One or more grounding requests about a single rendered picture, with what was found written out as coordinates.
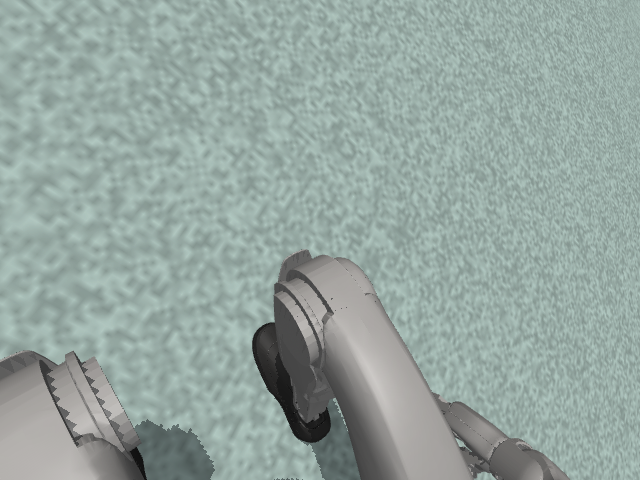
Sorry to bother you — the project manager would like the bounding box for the left robot foot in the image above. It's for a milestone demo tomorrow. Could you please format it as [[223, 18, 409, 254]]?
[[130, 447, 147, 480]]

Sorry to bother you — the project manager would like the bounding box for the right robot foot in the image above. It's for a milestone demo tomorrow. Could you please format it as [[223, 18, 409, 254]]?
[[252, 322, 331, 443]]

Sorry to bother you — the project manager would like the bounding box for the right robot hand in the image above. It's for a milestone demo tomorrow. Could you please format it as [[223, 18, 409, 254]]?
[[432, 392, 510, 478]]

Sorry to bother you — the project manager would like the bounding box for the right robot arm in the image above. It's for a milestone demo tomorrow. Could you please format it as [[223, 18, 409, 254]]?
[[489, 438, 570, 480]]

